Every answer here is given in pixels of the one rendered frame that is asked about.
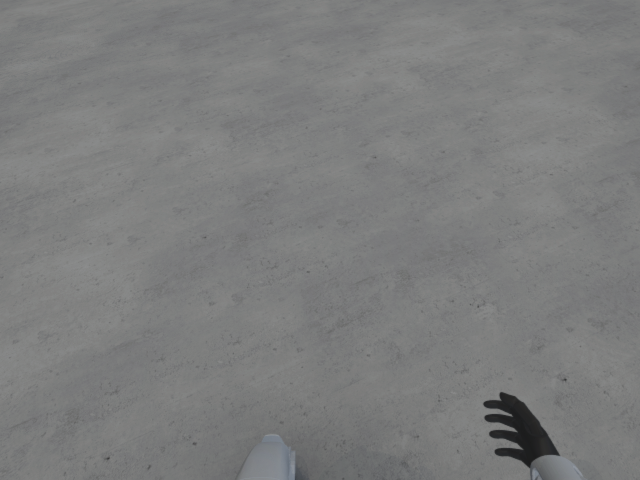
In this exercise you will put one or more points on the robot left thigh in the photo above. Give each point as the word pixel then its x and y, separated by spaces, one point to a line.
pixel 268 461

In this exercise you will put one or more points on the right robot forearm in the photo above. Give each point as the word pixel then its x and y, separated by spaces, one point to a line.
pixel 553 467

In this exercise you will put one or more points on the robot left shin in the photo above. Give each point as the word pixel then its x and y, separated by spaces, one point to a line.
pixel 272 438

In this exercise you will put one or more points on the right robot hand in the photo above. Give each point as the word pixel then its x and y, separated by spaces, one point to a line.
pixel 530 436

